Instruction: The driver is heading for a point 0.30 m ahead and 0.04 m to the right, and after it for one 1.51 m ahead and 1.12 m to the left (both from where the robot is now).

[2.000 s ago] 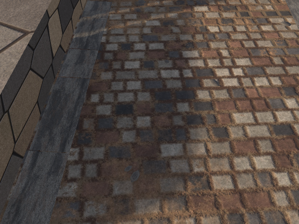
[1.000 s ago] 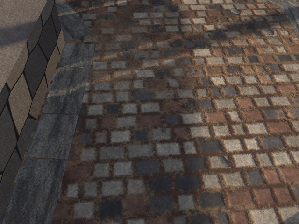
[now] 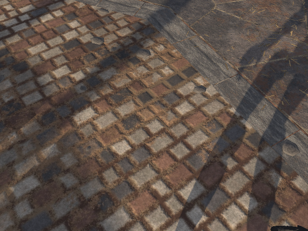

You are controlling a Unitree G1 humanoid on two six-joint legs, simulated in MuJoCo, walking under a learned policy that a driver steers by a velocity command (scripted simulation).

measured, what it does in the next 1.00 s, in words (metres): walks ahead: right foot, then left foot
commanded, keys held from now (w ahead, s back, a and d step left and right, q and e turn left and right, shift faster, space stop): e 0.20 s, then w+e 0.04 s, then w+q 0.76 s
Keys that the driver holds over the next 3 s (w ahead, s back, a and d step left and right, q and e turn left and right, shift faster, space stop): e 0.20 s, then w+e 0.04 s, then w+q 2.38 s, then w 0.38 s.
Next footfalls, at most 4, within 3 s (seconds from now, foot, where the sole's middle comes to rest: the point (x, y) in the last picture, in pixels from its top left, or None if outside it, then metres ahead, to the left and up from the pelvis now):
0.34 right None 0.14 -0.15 -0.77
0.86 left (143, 227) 0.46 0.08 -0.77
1.34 right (175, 158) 0.79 -0.06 -0.77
1.84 left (101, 137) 0.90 0.31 -0.77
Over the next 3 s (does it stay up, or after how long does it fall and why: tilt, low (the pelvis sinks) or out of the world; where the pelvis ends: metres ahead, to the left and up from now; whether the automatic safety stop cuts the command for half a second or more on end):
stays up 1.17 0.65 0.01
